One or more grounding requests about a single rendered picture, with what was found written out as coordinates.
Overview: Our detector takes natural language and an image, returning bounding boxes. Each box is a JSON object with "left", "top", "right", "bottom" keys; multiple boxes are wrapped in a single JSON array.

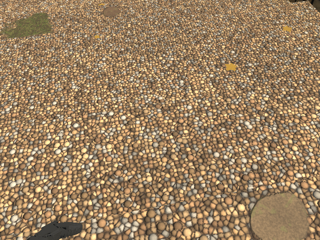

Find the left robot hand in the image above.
[{"left": 27, "top": 220, "right": 83, "bottom": 240}]

